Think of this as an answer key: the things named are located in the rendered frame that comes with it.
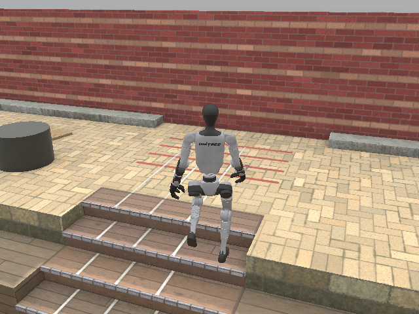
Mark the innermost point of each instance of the robot left forearm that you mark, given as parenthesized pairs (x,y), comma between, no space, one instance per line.
(178,174)

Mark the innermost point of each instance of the left robot hand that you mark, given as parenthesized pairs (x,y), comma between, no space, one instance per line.
(174,189)

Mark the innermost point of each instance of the left robot shin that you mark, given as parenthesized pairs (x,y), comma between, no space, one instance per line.
(195,215)

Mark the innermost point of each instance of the robot right forearm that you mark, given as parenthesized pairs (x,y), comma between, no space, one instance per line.
(240,170)

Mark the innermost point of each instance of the right robot upper arm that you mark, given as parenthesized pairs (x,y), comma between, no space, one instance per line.
(230,139)

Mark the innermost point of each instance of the left robot upper arm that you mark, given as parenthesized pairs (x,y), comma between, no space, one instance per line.
(186,149)

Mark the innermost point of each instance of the robot head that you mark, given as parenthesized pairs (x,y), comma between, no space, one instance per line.
(210,113)

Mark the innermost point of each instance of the right robot hand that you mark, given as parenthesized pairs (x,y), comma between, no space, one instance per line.
(242,178)

